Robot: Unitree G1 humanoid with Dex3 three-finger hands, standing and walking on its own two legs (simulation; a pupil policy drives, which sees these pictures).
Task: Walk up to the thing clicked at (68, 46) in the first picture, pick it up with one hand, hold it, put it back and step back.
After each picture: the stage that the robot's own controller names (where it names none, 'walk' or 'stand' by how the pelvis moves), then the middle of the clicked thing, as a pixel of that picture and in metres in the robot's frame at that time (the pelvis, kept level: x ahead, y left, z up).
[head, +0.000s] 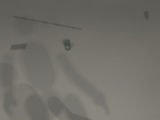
stand; (67, 44) +1.37 +0.15 -0.72
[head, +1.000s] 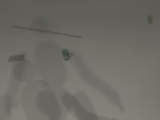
walk; (66, 54) +1.24 +0.25 -0.72
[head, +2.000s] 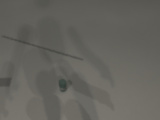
walk; (62, 85) +0.79 +0.19 -0.70
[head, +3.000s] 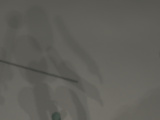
walk; (56, 119) +0.49 +0.16 -0.71
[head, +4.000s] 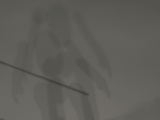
stand; out of the picture +0.39 +0.14 -0.72
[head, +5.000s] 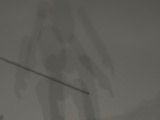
stand; out of the picture +0.38 +0.14 -0.72
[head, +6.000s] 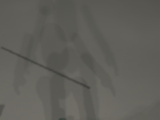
stand; out of the picture +0.42 +0.12 -0.71
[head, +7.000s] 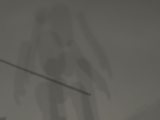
stand; out of the picture +0.40 +0.13 -0.72
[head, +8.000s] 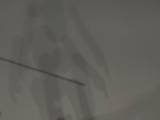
stand; out of the picture +0.42 +0.17 -0.72
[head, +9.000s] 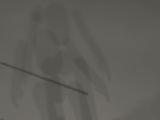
stand; out of the picture +0.39 +0.14 -0.73
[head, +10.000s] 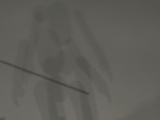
stand; out of the picture +0.39 +0.14 -0.73
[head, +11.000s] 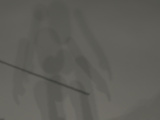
go down; out of the picture +0.38 +0.13 -0.73
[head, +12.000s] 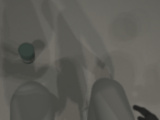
go down; (27, 54) +0.48 +0.19 -0.31
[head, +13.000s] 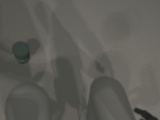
close in; (21, 53) +0.48 +0.21 -0.29
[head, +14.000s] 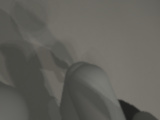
close in; out of the picture +0.46 +0.25 -0.22
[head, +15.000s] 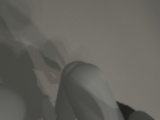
close; out of the picture +0.45 +0.26 -0.23
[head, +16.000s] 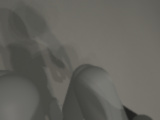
lift; out of the picture +0.37 +0.20 -0.20
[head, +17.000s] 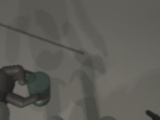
lift; (39, 90) +0.32 +0.15 -0.01
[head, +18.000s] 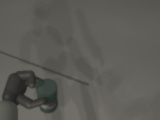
hold; (47, 96) +0.31 +0.13 +0.00
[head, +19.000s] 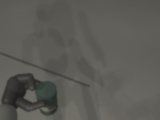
hold; (47, 99) +0.31 +0.13 +0.00
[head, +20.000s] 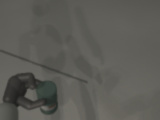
crouch; (47, 98) +0.31 +0.13 -0.02
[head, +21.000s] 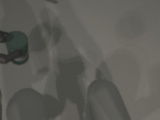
crouch; (18, 49) +0.46 +0.17 -0.11
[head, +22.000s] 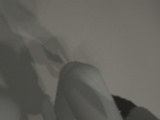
lower; out of the picture +0.45 +0.25 -0.23
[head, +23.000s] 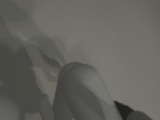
lower; out of the picture +0.45 +0.25 -0.24
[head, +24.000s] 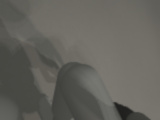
lower; out of the picture +0.45 +0.25 -0.24
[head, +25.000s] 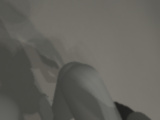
lower; out of the picture +0.45 +0.25 -0.24
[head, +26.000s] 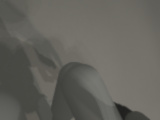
loosen; out of the picture +0.45 +0.23 -0.24
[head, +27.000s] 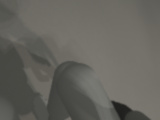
withdraw; out of the picture +0.50 +0.19 -0.27
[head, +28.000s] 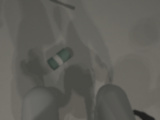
walk; (58, 59) +0.51 +0.09 -0.38
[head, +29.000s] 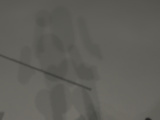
stand; out of the picture +0.42 +0.02 -0.68
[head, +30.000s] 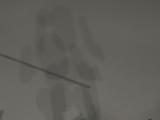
stand; out of the picture +0.43 +0.03 -0.69
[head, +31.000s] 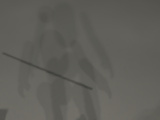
stand; out of the picture +0.42 +0.02 -0.72
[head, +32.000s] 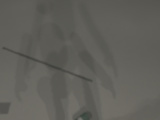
walk; out of the picture +0.44 +0.01 -0.74
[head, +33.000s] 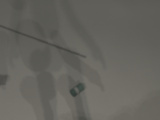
walk; (76, 89) +0.63 -0.03 -0.73
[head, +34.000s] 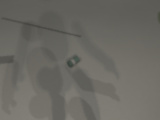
walk; (73, 61) +0.96 +0.12 -0.72
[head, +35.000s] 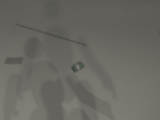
stand; (77, 67) +1.05 +0.04 -0.74
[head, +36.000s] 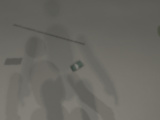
stand; (76, 66) +1.06 +0.05 -0.75
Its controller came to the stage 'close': yes
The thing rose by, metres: 0.70
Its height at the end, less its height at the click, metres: -0.02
